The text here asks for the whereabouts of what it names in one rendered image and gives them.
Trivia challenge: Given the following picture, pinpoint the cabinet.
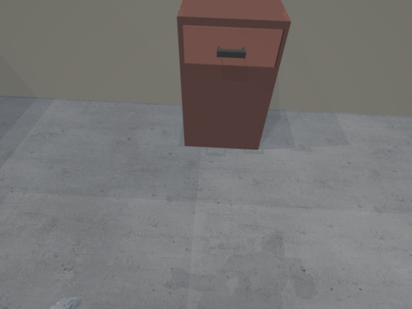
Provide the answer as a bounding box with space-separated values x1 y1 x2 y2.
177 0 291 150

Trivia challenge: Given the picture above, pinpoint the handle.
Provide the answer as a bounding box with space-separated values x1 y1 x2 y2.
217 46 246 59

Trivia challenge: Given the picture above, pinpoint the drawer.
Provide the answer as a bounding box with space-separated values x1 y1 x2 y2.
183 25 283 67

